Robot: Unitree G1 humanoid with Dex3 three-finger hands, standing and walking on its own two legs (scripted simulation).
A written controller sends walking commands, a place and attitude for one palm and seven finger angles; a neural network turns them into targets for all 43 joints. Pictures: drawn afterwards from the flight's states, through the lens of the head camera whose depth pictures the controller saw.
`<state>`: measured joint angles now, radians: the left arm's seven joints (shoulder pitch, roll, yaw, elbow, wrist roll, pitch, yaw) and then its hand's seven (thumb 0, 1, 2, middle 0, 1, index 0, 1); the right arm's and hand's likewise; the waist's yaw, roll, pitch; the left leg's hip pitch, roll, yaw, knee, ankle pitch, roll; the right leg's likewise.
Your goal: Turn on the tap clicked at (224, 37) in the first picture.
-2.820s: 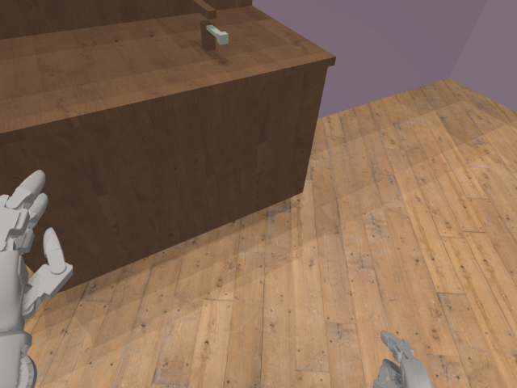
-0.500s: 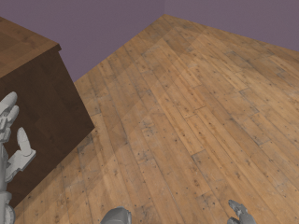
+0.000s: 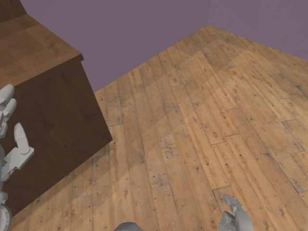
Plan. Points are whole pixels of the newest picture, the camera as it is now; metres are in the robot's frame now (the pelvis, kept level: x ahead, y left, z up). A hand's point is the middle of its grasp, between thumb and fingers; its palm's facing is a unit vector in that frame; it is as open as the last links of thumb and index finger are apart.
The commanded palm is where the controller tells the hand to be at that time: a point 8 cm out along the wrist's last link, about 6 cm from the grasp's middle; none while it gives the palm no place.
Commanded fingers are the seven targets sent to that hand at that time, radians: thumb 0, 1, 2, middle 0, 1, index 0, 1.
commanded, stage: turn to face it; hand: left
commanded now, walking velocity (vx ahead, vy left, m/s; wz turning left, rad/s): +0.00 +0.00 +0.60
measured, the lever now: out of the picture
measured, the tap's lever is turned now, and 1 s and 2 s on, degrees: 0 0 0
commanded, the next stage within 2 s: take the last steps up to it in 0.72 s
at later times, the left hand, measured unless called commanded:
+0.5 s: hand out of the picture +0.15 +0.27 +0.20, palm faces +0.57 -0.71 -0.41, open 7.4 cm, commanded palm +0.08 +0.30 +0.19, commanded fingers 0.00 0.90 0.90 -0.20 -0.30 -0.20 -0.30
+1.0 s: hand out of the picture +0.03 +0.24 +0.20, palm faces +0.73 -0.57 -0.39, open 7.4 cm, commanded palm -0.04 +0.26 +0.19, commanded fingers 0.00 0.90 0.90 -0.20 -0.30 -0.20 -0.30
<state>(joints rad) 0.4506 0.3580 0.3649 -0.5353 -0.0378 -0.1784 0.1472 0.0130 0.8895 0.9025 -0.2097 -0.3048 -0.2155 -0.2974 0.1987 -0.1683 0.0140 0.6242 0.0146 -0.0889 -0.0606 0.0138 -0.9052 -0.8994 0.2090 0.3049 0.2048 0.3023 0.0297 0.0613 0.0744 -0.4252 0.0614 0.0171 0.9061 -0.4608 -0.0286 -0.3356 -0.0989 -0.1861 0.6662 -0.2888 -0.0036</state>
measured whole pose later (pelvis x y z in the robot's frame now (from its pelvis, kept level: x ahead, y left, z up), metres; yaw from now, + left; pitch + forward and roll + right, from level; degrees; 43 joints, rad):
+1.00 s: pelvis -0.06 -0.06 +0.02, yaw +26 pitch +0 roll +2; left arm 0.49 0.37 0.34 -0.54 -0.04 -0.19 0.17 0.02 0.89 0.90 -0.21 -0.31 -0.22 -0.30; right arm 0.23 -0.27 -0.04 0.60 -0.01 -0.07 -0.08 0.02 -0.91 -0.90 0.20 0.30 0.20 0.30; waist 0.00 -0.04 0.01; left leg -0.27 0.02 0.10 0.67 -0.44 -0.01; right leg -0.31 -0.12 -0.20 0.53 -0.22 -0.03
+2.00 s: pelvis +0.02 -0.01 +0.01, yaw +28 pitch +0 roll +0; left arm 0.51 0.39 0.36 -0.52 -0.02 -0.23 0.15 0.02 0.89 0.90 -0.21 -0.30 -0.21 -0.30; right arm 0.23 -0.12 0.04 0.61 0.00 -0.11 -0.05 0.01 -0.91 -0.90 0.21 0.30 0.20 0.30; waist -0.01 0.04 0.04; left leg -0.24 0.10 0.13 0.55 -0.30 -0.02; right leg -0.35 -0.05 -0.16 0.64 -0.36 0.03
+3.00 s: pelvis +0.23 +0.07 +0.02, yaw +30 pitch +0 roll +2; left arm 0.50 0.35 0.35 -0.53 -0.02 -0.24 0.15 0.02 0.89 0.90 -0.21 -0.31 -0.22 -0.30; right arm 0.19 -0.25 -0.04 0.63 0.00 -0.07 -0.06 0.02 -0.91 -0.90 0.21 0.30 0.20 0.30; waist -0.02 -0.02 0.08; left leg -0.47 0.07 0.10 0.87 -0.32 -0.02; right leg -0.24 -0.07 -0.18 0.50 -0.26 -0.05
